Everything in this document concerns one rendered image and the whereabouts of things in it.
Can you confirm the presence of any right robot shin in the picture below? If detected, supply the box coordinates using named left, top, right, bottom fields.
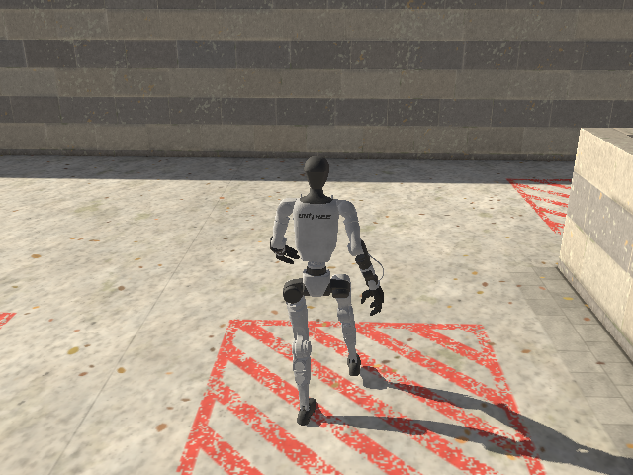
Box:
left=341, top=306, right=357, bottom=364

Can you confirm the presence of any robot right upper arm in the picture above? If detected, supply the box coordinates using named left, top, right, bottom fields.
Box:
left=336, top=199, right=364, bottom=256

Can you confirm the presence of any robot left upper arm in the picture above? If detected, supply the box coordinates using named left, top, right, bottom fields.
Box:
left=271, top=198, right=297, bottom=249

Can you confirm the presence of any right robot hand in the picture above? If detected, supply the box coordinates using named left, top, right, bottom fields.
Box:
left=361, top=286, right=384, bottom=316

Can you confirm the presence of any robot shin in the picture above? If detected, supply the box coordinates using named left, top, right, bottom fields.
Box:
left=292, top=340, right=311, bottom=411
left=341, top=306, right=357, bottom=364

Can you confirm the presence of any robot left forearm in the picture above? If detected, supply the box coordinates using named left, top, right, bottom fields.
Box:
left=270, top=236, right=286, bottom=256

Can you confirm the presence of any robot right forearm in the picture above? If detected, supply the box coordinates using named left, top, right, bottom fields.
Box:
left=355, top=240, right=380, bottom=290

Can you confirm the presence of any left robot shin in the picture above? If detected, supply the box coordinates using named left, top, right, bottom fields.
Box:
left=292, top=340, right=311, bottom=411

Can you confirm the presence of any left robot hand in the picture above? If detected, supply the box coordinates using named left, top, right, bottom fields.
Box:
left=276, top=245, right=300, bottom=264

